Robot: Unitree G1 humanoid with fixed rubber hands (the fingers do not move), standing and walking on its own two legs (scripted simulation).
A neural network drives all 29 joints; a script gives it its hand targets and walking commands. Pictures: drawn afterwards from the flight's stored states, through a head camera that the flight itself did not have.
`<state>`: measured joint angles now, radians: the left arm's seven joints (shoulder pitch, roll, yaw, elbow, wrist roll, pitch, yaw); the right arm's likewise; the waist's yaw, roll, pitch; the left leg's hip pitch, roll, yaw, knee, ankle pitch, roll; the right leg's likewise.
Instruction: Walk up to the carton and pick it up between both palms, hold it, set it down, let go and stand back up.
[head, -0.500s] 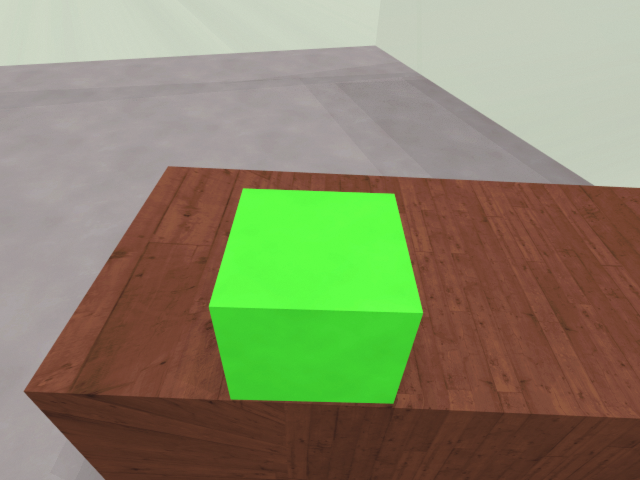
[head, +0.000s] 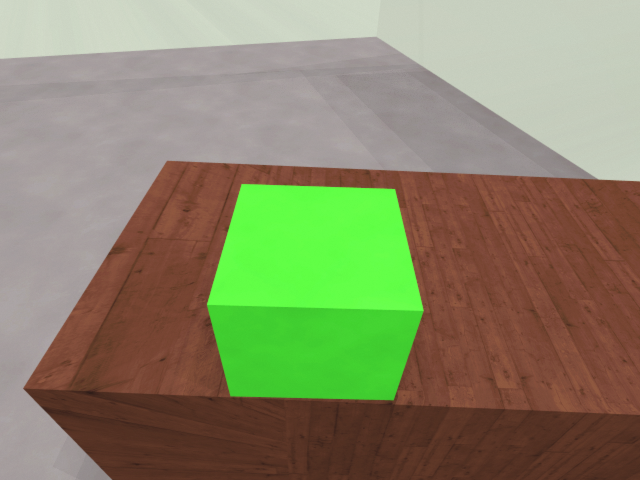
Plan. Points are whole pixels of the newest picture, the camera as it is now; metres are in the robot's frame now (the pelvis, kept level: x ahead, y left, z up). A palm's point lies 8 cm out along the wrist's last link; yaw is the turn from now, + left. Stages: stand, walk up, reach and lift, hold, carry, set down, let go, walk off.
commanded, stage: stand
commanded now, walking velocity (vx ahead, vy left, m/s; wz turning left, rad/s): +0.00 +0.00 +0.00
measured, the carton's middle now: (315, 289) +0.44 +0.01 +0.01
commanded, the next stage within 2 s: none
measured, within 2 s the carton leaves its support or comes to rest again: neither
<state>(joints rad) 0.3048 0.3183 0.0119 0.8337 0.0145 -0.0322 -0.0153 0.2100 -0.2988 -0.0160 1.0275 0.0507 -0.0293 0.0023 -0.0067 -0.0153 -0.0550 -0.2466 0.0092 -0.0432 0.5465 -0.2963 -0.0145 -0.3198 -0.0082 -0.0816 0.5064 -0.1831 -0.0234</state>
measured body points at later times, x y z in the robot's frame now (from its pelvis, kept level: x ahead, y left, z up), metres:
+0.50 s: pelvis +0.00 +0.00 +0.00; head -0.01 +0.01 +0.45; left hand +0.08 +0.28 -0.12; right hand +0.07 -0.29 -0.13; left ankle +0.00 +0.13 -0.73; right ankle +0.06 -0.10 -0.73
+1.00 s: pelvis +0.00 +0.00 +0.00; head -0.01 +0.01 +0.45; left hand +0.08 +0.28 -0.12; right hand +0.07 -0.29 -0.13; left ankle +0.00 +0.13 -0.73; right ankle +0.06 -0.10 -0.73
